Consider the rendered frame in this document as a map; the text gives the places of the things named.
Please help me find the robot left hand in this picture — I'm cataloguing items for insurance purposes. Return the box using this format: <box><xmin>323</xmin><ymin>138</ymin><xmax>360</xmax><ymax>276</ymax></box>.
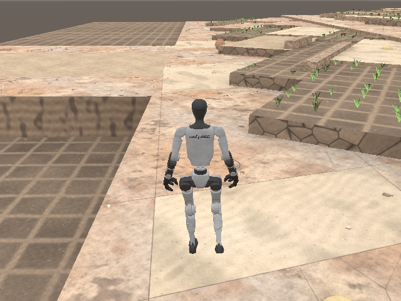
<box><xmin>163</xmin><ymin>177</ymin><xmax>178</xmax><ymax>191</ymax></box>

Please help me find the right robot upper arm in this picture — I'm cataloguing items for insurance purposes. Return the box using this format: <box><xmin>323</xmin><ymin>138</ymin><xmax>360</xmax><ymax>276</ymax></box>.
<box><xmin>213</xmin><ymin>126</ymin><xmax>231</xmax><ymax>161</ymax></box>

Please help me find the robot right hand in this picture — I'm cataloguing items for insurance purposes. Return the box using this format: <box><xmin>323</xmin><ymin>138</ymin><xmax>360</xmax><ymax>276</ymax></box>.
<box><xmin>224</xmin><ymin>174</ymin><xmax>239</xmax><ymax>188</ymax></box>

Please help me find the left robot upper arm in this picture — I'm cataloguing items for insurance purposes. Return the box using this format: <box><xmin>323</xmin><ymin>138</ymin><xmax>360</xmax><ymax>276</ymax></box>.
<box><xmin>170</xmin><ymin>127</ymin><xmax>187</xmax><ymax>162</ymax></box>

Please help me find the right robot forearm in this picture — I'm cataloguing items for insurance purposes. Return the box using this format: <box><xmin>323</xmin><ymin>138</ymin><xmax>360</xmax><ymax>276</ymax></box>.
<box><xmin>224</xmin><ymin>151</ymin><xmax>237</xmax><ymax>176</ymax></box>

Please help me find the left robot foot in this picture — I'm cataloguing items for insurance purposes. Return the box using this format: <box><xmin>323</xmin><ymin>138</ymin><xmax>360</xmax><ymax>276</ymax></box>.
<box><xmin>189</xmin><ymin>238</ymin><xmax>198</xmax><ymax>254</ymax></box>

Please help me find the robot foot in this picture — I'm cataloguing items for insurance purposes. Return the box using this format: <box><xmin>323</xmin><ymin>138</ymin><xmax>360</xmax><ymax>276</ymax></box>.
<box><xmin>189</xmin><ymin>238</ymin><xmax>198</xmax><ymax>254</ymax></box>
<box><xmin>215</xmin><ymin>244</ymin><xmax>224</xmax><ymax>253</ymax></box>

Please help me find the right robot foot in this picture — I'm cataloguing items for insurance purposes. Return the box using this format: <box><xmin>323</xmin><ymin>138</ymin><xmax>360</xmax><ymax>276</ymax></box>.
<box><xmin>215</xmin><ymin>244</ymin><xmax>224</xmax><ymax>253</ymax></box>

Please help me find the left robot forearm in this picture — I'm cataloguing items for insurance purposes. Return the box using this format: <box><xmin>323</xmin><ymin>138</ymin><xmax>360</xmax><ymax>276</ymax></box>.
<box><xmin>165</xmin><ymin>152</ymin><xmax>177</xmax><ymax>179</ymax></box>

